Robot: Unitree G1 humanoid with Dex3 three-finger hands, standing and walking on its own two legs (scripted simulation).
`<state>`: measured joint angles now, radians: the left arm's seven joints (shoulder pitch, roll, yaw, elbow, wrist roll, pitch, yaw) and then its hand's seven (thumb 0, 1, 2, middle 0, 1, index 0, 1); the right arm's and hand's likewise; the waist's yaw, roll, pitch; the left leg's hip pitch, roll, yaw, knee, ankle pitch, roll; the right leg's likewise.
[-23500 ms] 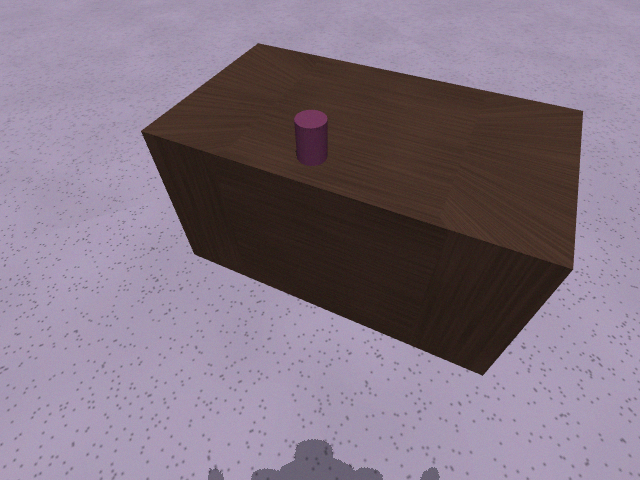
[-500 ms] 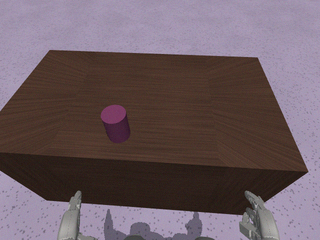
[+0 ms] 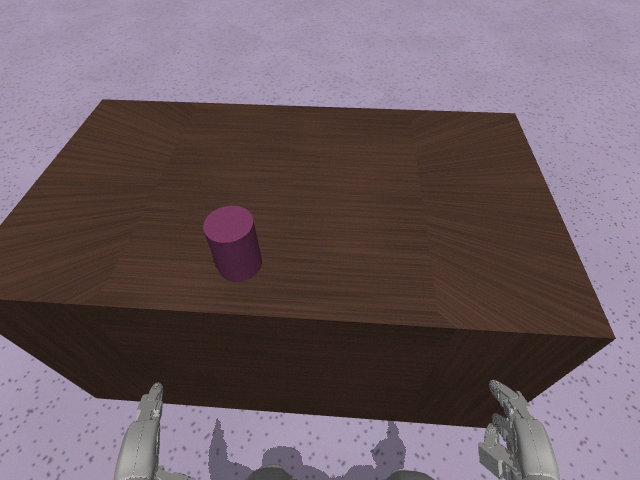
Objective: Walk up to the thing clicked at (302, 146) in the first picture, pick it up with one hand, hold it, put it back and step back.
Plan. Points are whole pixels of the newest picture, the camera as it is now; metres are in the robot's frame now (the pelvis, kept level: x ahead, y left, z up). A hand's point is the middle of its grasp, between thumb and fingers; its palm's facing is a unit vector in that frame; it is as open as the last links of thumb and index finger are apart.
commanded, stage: home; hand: left
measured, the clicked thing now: (234, 244) +0.50 +0.17 -0.07
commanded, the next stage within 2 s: stand in 0.56 s
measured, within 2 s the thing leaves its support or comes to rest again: neither
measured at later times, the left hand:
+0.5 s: hand (197, 452) +0.17 +0.18 -0.06, palm faces +0.11 -0.96 -0.27, open 17.6 cm
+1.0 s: hand out of the picture +0.08 +0.25 -0.12, palm faces -0.02 -0.93 -0.36, open 12.0 cm
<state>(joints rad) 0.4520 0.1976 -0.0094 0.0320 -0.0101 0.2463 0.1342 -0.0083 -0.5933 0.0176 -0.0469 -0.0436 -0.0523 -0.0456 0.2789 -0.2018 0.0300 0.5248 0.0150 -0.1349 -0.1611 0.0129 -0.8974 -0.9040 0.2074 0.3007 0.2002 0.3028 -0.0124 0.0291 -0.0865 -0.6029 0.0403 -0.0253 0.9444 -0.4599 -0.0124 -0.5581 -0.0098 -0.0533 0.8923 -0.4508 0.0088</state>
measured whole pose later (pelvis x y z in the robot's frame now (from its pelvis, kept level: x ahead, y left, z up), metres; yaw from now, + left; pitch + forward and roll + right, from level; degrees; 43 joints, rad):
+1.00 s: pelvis +0.01 +0.00 +0.03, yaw +0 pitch -1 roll +0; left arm 0.24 0.34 0.01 0.91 0.03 0.00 0.02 0.00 0.16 0.67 -0.19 -0.27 -0.19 -0.27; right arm 0.21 -0.32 -0.03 0.96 -0.04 -0.01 0.00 0.01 -0.90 -0.90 0.21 0.30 0.20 0.30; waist 0.01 -0.01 0.03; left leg -0.29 0.01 0.01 0.65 -0.34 0.00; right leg -0.27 -0.03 -0.03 0.65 -0.35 0.01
